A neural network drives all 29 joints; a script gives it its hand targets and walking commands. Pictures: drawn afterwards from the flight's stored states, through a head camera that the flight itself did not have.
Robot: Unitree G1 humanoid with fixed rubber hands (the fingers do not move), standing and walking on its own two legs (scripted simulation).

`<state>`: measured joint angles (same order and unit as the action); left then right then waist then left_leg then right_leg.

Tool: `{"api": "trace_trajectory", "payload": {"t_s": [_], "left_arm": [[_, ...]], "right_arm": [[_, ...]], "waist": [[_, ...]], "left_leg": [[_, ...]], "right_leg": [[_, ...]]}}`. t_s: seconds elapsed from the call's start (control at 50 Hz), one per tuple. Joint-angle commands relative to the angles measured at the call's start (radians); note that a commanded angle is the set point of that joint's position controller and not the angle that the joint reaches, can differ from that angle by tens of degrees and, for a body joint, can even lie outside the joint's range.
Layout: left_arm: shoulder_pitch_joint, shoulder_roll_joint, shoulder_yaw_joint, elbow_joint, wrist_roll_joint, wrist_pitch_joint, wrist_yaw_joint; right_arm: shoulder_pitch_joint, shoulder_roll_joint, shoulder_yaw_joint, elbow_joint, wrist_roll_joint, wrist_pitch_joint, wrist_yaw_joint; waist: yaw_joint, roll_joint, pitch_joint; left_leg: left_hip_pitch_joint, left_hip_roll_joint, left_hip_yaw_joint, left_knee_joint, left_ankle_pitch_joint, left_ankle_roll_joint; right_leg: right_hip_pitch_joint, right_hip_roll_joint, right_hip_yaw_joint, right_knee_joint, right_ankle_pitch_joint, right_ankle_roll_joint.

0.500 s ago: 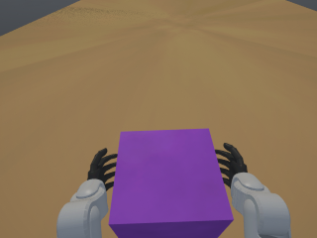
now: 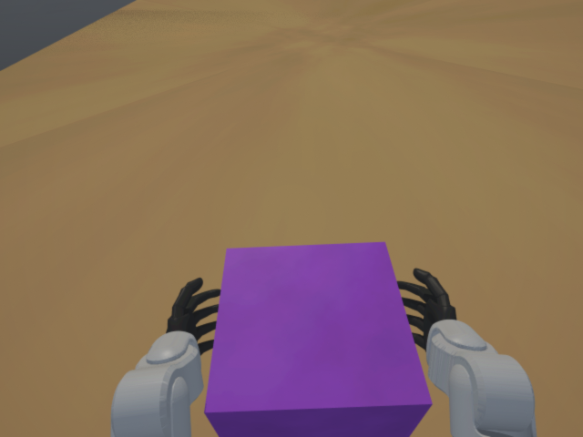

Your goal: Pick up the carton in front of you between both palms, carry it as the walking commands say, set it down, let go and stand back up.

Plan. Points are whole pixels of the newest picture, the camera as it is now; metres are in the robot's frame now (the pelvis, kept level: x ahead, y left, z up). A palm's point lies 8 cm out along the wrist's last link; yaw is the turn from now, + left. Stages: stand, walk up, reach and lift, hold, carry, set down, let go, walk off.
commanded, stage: carry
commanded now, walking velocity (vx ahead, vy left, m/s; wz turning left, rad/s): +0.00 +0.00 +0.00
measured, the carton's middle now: (310, 360) +0.25 +0.00 +0.02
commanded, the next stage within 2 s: hold in 1.78 s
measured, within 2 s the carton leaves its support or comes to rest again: neither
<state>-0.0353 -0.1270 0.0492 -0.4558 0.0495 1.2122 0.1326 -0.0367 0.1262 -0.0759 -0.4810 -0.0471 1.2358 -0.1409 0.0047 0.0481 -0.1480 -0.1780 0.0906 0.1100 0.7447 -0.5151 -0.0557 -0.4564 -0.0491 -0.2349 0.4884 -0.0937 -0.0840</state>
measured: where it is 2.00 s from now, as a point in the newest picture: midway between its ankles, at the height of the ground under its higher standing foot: outside the picture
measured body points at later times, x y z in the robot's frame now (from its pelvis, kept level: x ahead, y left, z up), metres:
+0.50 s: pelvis +0.11 +0.02 +0.01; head +0.07 +0.02 +0.45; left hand +0.36 +0.17 +0.10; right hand +0.36 -0.13 +0.10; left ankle +0.05 +0.12 -0.73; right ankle +0.11 -0.09 -0.73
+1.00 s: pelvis +0.09 +0.02 +0.01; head +0.05 +0.02 +0.46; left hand +0.34 +0.18 +0.10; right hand +0.34 -0.13 +0.10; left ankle +0.05 +0.12 -0.73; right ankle +0.11 -0.09 -0.73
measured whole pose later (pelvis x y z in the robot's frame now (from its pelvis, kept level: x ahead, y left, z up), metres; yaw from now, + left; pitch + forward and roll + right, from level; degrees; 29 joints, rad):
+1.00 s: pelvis +0.09 +0.02 +0.01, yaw +0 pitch +2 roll +0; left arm -0.03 -0.13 0.06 -0.44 0.07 1.24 0.13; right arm -0.03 0.13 -0.06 -0.44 -0.07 1.24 -0.13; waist 0.00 0.01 -0.15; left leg -0.21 0.05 0.16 0.53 -0.34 0.01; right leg -0.30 -0.09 -0.20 0.52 -0.25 0.00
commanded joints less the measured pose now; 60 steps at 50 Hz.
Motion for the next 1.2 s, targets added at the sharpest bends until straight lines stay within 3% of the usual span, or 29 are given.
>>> {"api": "trace_trajectory", "payload": {"t_s": [0.0,0.04,0.08,0.12,0.16,0.18,0.2,0.22,0.28,0.34,0.48,0.66,0.86,1.02,1.18], "left_arm": [[-0.338,-0.758,-0.576,-0.122,-0.278,0.0,-0.1],[-0.384,-0.841,-0.6,-0.134,-0.293,-0.019,-0.122],[-0.394,-0.876,-0.62,-0.152,-0.304,-0.035,-0.138],[-0.401,-0.873,-0.637,-0.173,-0.313,-0.044,-0.145],[-0.399,-0.846,-0.643,-0.181,-0.309,-0.039,-0.145],[-0.406,-0.828,-0.644,-0.178,-0.307,-0.03,-0.142],[-0.404,-0.808,-0.639,-0.168,-0.304,-0.02,-0.137],[-0.39,-0.781,-0.63,-0.147,-0.296,-0.009,-0.131],[-0.353,-0.725,-0.606,-0.104,-0.27,0.012,-0.114],[-0.356,-0.721,-0.591,-0.079,-0.258,0.02,-0.104],[-0.412,-0.799,-0.603,-0.106,-0.274,0.007,-0.11],[-0.396,-0.797,-0.615,-0.127,-0.277,0.0,-0.114],[-0.407,-0.775,-0.608,-0.113,-0.272,0.011,-0.114],[-0.43,-0.742,-0.598,-0.021,-0.239,-0.01,-0.139],[-0.512,-0.768,-0.568,0.114,-0.2,-0.118,-0.199]], "right_arm": [[-0.383,0.755,0.669,-0.124,0.286,-0.008,0.1],[-0.428,0.837,0.688,-0.136,0.296,-0.028,0.117],[-0.421,0.882,0.7,-0.139,0.292,-0.047,0.125],[-0.398,0.885,0.698,-0.15,0.28,-0.058,0.126],[-0.387,0.859,0.686,-0.161,0.273,-0.056,0.123],[-0.396,0.833,0.675,-0.156,0.264,-0.049,0.12],[-0.388,0.807,0.66,-0.139,0.257,-0.041,0.117],[-0.367,0.78,0.646,-0.115,0.253,-0.031,0.115],[-0.331,0.73,0.615,-0.061,0.243,-0.013,0.11],[-0.347,0.725,0.607,-0.043,0.25,-0.005,0.11],[-0.422,0.799,0.637,-0.084,0.286,-0.018,0.121],[-0.394,0.792,0.642,-0.101,0.276,-0.024,0.122],[-0.403,0.771,0.633,-0.09,0.266,-0.014,0.119],[-0.434,0.739,0.625,-0.003,0.24,-0.033,0.147],[-0.505,0.765,0.593,0.139,0.191,-0.141,0.204]], "waist": [[0.007,-0.201,-0.303],[0.005,-0.199,-0.262],[0.006,-0.21,-0.294],[-0.004,-0.176,-0.3],[-0.005,-0.127,-0.265],[0.003,-0.073,-0.232],[0.002,-0.022,-0.209],[-0.001,-0.008,-0.198],[-0.002,-0.003,-0.195],[-0.003,-0.01,-0.195],[-0.005,-0.027,-0.21],[-0.006,-0.035,-0.207],[-0.004,-0.041,-0.14],[-0.003,-0.042,-0.114],[-0.002,-0.043,-0.123]], "left_leg": [[-0.297,-0.019,-0.066,0.088,-0.097,0.019],[-0.195,-0.02,-0.041,-0.107,-0.028,0.034],[-0.103,-0.032,0.0,-0.192,0.096,0.034],[-0.008,-0.02,0.026,-0.324,0.294,0.033],[0.033,0.053,-0.017,-0.385,0.392,0.029],[0.006,0.099,-0.061,-0.352,0.461,0.032],[-0.005,0.107,-0.054,-0.322,0.514,0.034],[-0.006,0.108,-0.051,-0.309,0.566,0.034],[-0.013,0.099,-0.053,-0.273,0.75,0.036],[-0.005,0.095,-0.048,-0.248,0.845,0.035],[-0.005,0.085,-0.04,-0.235,0.801,0.044],[-0.001,0.08,-0.04,-0.238,0.715,0.055],[-0.041,0.075,-0.048,-0.295,0.529,0.065],[-0.069,0.072,-0.056,-0.328,0.419,0.072],[-0.084,0.07,-0.059,-0.347,0.334,0.078]], "right_leg": [[0.572,-0.335,0.407,-0.175,0.442,-0.081],[0.44,-0.274,0.296,-0.212,0.263,-0.021],[0.41,-0.243,0.228,-0.213,0.167,-0.004],[0.357,-0.209,0.165,-0.178,0.104,0.013],[0.289,-0.175,0.119,-0.145,-0.015,0.055],[0.281,-0.142,0.105,-0.108,0.021,0.075],[0.276,-0.138,0.12,-0.086,0.094,0.083],[0.282,-0.14,0.124,-0.053,0.166,0.085],[0.3,-0.141,0.124,0.026,0.327,0.088],[0.292,-0.133,0.115,0.055,0.36,0.092],[0.307,-0.13,0.118,0.071,0.326,0.088],[0.3,-0.132,0.125,0.059,0.268,0.084],[0.271,-0.132,0.133,-0.003,0.127,0.085],[0.253,-0.131,0.14,-0.037,0.035,0.086],[0.248,-0.132,0.148,-0.055,-0.021,0.086]]}}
